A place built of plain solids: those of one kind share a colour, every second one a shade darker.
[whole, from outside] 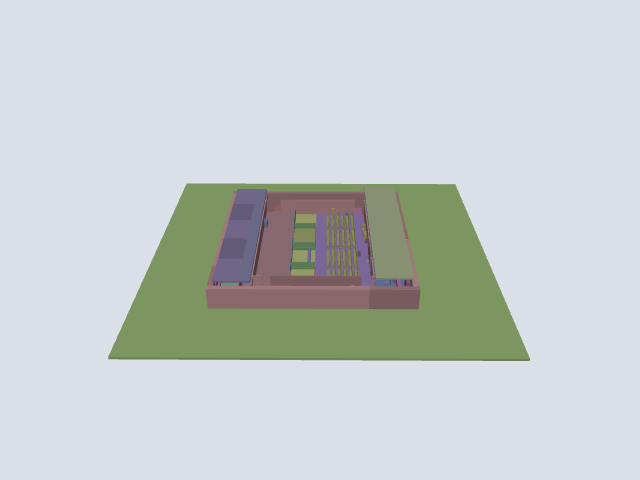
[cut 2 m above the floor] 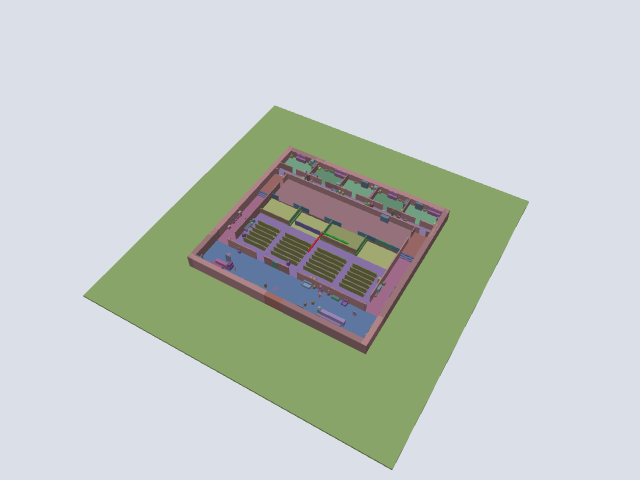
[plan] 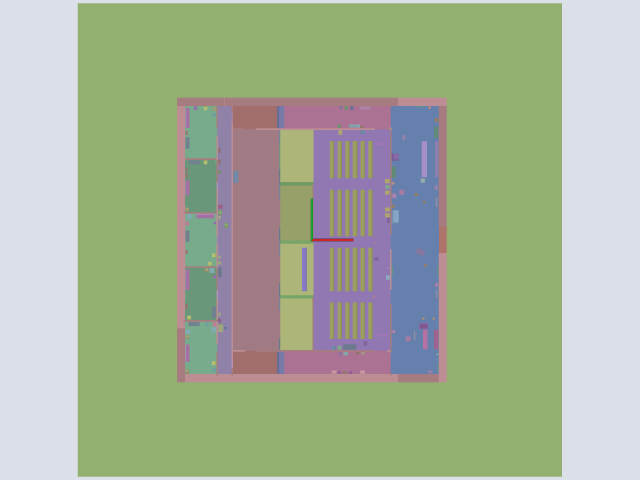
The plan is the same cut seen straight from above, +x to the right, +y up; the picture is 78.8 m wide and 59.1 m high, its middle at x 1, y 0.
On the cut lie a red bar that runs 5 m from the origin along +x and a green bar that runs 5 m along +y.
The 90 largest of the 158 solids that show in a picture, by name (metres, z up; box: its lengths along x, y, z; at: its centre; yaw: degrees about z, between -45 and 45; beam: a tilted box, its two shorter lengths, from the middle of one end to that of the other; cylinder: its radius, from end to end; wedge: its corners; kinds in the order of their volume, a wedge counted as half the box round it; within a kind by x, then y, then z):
{
 "ground_under_all_1": {"box": [59.64, 58.32, 0.4], "at": [0.99, 0.0, -0.75]},
 "wall_1": {"box": [1.0, 8.44, 3.73], "at": [-16.11, -13.28, 1.26]},
 "wall_2": {"box": [1.0, 8.44, 3.73], "at": [-16.11, -6.64, 1.26]},
 "wall_3": {"box": [1.0, 8.44, 3.73], "at": [-16.11, 0.0, 1.26]},
 "wall_4": {"box": [1.0, 8.44, 3.73], "at": [-16.11, 6.64, 1.26]},
 "wall_5": {"box": [1.0, 8.44, 3.73], "at": [-16.11, 13.28, 1.26]},
 "wall_6": {"box": [5.85, 1.0, 3.73], "at": [-13.68, -17.0, 1.26]},
 "wall_7": {"box": [4.25, 0.2, 3.73], "at": [-13.68, -9.96, 1.26]},
 "wall_8": {"box": [4.25, 0.2, 3.73], "at": [-13.68, -3.32, 1.26]},
 "wall_9": {"box": [4.25, 0.2, 3.73], "at": [-13.68, 3.32, 1.26]},
 "wall_10": {"box": [4.25, 0.2, 3.73], "at": [-13.68, 9.96, 1.26]},
 "wall_11": {"box": [5.85, 1.0, 3.73], "at": [-13.68, 17.0, 1.26]},
 "wall_12": {"box": [0.2, 2.95, 3.73], "at": [-11.65, -15.23, 1.26]},
 "wall_13": {"box": [0.2, 2.95, 3.73], "at": [-11.65, -15.23, 1.26]},
 "wall_14": {"box": [0.2, 2.95, 3.73], "at": [-11.65, -11.33, 1.26]},
 "wall_15": {"box": [0.2, 5.69, 3.73], "at": [-11.65, -9.96, 1.26]},
 "wall_16": {"box": [0.2, 2.95, 3.73], "at": [-11.65, -8.59, 1.26]},
 "wall_17": {"box": [0.2, 2.95, 3.73], "at": [-11.65, -4.69, 1.26]},
 "wall_18": {"box": [0.2, 2.95, 3.73], "at": [-11.65, -1.95, 1.26]},
 "wall_19": {"box": [0.2, 5.69, 3.73], "at": [-11.65, 3.32, 1.26]},
 "wall_20": {"box": [0.2, 2.95, 3.73], "at": [-11.65, 4.69, 1.26]},
 "wall_21": {"box": [0.2, 2.95, 3.73], "at": [-11.65, 8.59, 1.26]},
 "wall_22": {"box": [0.2, 2.95, 3.73], "at": [-11.65, 11.33, 1.26]},
 "wall_23": {"box": [0.2, 2.95, 3.73], "at": [-11.65, 15.23, 1.26]},
 "wall_24": {"box": [0.2, 2.95, 3.73], "at": [-11.65, 15.23, 1.26]},
 "wall_25": {"box": [3.65, 1.0, 3.73], "at": [-10.73, -17.0, 1.26]},
 "wall_26": {"box": [0.2, 28.95, 3.73], "at": [-9.8, 0.0, 1.26]},
 "wall_27": {"box": [0.2, 27.5, 3.73], "at": [-9.8, 0.0, 1.26]},
 "wall_28": {"box": [1.69, 0.2, 3.73], "at": [-9.06, -13.65, 1.26]},
 "wall_29": {"box": [1.69, 0.2, 3.73], "at": [-9.06, 13.65, 1.26]},
 "wall_30": {"box": [21.31, 1.0, 3.73], "at": [-0.05, -17.0, 1.26]},
 "wall_31": {"box": [21.31, 1.0, 3.73], "at": [-0.05, 17.0, 1.26]},
 "wall_32": {"box": [14.67, 0.2, 3.73], "at": [0.42, -13.65, 1.26]},
 "wall_33": {"box": [14.67, 0.2, 3.73], "at": [0.42, 13.65, 1.26]},
 "wall_34": {"box": [0.2, 6.0, 3.73], "at": [9.71, -10.85, 1.26]},
 "wall_35": {"box": [0.2, 5.9, 3.73], "at": [9.71, -10.8, 1.26]},
 "wall_36": {"box": [0.2, 5.05, 3.73], "at": [9.71, -3.62, 1.26]},
 "wall_37": {"box": [0.2, 5.05, 3.73], "at": [9.71, -3.62, 1.26]},
 "wall_38": {"box": [0.2, 13.15, 3.73], "at": [9.71, 7.18, 1.26]},
 "wall_39": {"box": [0.2, 13.25, 3.73], "at": [9.71, 7.22, 1.26]},
 "wall_40": {"box": [7.8, 1.0, 3.73], "at": [12.71, -17.0, 1.26]},
 "wall_41": {"box": [7.8, 1.0, 3.73], "at": [12.71, 17.0, 1.26]},
 "wall_42": {"box": [1.0, 15.9, 3.73], "at": [16.11, -9.55, 1.26]},
 "wall_43": {"box": [1.0, 15.9, 3.73], "at": [16.11, 9.55, 1.26]},
 "floor_stage_1": {"box": [5.9, 27.3, 1.12], "at": [-6.86, 0.0, -0.04]},
 "floor_parterre_1": {"box": [9.51, 27.3, 0.6], "at": [4.95, 0.0, -0.3]},
 "floor_dressing_1": {"box": [4.05, 6.64, 1.12], "at": [-13.68, -13.28, -0.04]},
 "floor_dressing_2": {"box": [4.05, 6.64, 1.12], "at": [-13.68, -6.64, -0.04]},
 "floor_dressing_3": {"box": [4.05, 6.64, 1.12], "at": [-13.68, 0.0, -0.04]},
 "floor_dressing_4": {"box": [4.05, 6.64, 1.12], "at": [-13.68, 6.64, -0.04]},
 "floor_dressing_5": {"box": [4.05, 6.64, 1.12], "at": [-13.68, 13.28, -0.04]},
 "floor_foyer_1": {"box": [6.0, 33.2, 0.6], "at": [12.71, 0.0, -0.3]},
 "floor_lift_1": {"box": [4.1, 6.45, 0.85], "at": [-1.85, -10.43, -0.17]},
 "floor_lift_2": {"box": [4.1, 6.35, 0.6], "at": [-1.85, -3.62, -0.3]},
 "floor_lift_3": {"box": [4.1, 6.75, 1.12], "at": [-1.85, 3.33, -0.04]},
 "floor_lift_4": {"box": [4.1, 6.55, 0.6], "at": [-1.85, 10.38, -0.3]},
 "floor_back_corridor_1": {"box": [1.85, 33.2, 1.12], "at": [-10.73, 0.0, -0.04]},
 "ceil_foyer_1": {"box": [6.0, 33.2, 0.3], "at": [12.71, 0.0, 4.55]},
 "floor_promenade_1": {"box": [13.11, 2.95, 0.6], "at": [3.15, -15.12, -0.3]},
 "floor_promenade_2": {"box": [13.11, 2.95, 0.6], "at": [3.15, 15.12, -0.3]},
 "ceil_dressing_1": {"box": [4.05, 6.64, 0.3], "at": [-13.68, -13.28, 3.92]},
 "ceil_dressing_2": {"box": [4.05, 6.64, 0.3], "at": [-13.68, -6.64, 3.92]},
 "ceil_dressing_3": {"box": [4.05, 6.64, 0.3], "at": [-13.68, 0.0, 3.92]},
 "ceil_dressing_4": {"box": [4.05, 6.64, 0.3], "at": [-13.68, 6.64, 3.92]},
 "ceil_dressing_5": {"box": [4.05, 6.64, 0.3], "at": [-13.68, 13.28, 3.92]},
 "floor_walk_1": {"box": [5.5, 2.95, 1.12], "at": [-7.05, -15.12, -0.04]},
 "floor_walk_2": {"box": [5.5, 2.95, 1.12], "at": [-7.05, 15.12, -0.04]},
 "ceil_back_corridor_1": {"box": [1.85, 33.2, 0.3], "at": [-10.73, 0.0, 3.92]},
 "door_leaf_1": {"box": [0.97, 3.2, 3.87], "at": [16.12, 0.0, 1.33]},
 "seats_parterre_1": {"box": [0.44, 5.75, 0.47], "at": [2.42, 3.33, 0.23]},
 "seats_parterre_2": {"box": [0.44, 5.75, 0.47], "at": [3.37, 3.33, 0.23]},
 "seats_parterre_3": {"box": [0.44, 5.75, 0.47], "at": [4.32, 3.33, 0.23]},
 "seats_parterre_4": {"box": [0.44, 5.75, 0.47], "at": [5.27, 3.33, 0.23]},
 "seats_parterre_5": {"box": [0.44, 5.75, 0.47], "at": [6.22, 3.33, 0.23]},
 "seats_parterre_6": {"box": [0.44, 5.75, 0.47], "at": [7.17, 3.33, 0.23]},
 "bar_foyer_1": {"box": [0.65, 4.4, 1.1], "at": [13.85, 9.95, 0.55]},
 "bar_foyer_2": {"box": [0.4, 4.4, 2.1], "at": [15.38, 9.95, 1.05]},
 "costume_rail_dressing_1": {"box": [0.5, 1.4, 1.66], "at": [-15.32, 0.47, 1.34]},
 "costume_rail_dressing_2": {"box": [0.5, 1.4, 1.66], "at": [-15.32, 11.95, 1.34]},
 "costume_rail_dressing_3": {"box": [1.4, 0.5, 1.66], "at": [-14.51, -10.34, 1.34]},
 "costume_rail_dressing_4": {"box": [1.4, 0.5, 1.66], "at": [-14.51, 9.58, 1.34]},
 "costume_rail_dressing_5": {"box": [0.5, 1.4, 1.66], "at": [-12.04, -8.91, 1.34]},
 "floor_tongue_1": {"box": [4.1, 0.4, 1.12], "at": [-1.86, -7.0, -0.04]},
 "floor_tongue_2": {"box": [4.1, 0.4, 1.12], "at": [-1.86, -0.25, -0.04]},
 "floor_tongue_3": {"box": [4.1, 0.4, 1.12], "at": [-1.86, 6.9, -0.04]},
 "cloakroom_foyer_1": {"box": [0.55, 2.4, 1.0], "at": [13.95, -12.25, 0.5]},
 "cloakroom_foyer_2": {"box": [0.55, 2.4, 1.75], "at": [15.3, -12.25, 0.87]},
 "rail_lift_1": {"box": [0.12, 6.59, 1.9], "at": [0.14, -10.35, 0.35]},
 "rail_lift_2": {"box": [0.12, 7.03, 2.17], "at": [0.14, 3.33, 0.48]},
 "piano_stage_1": {"box": [0.62, 1.5, 1.25], "at": [-9.37, 7.76, 1.14]}
}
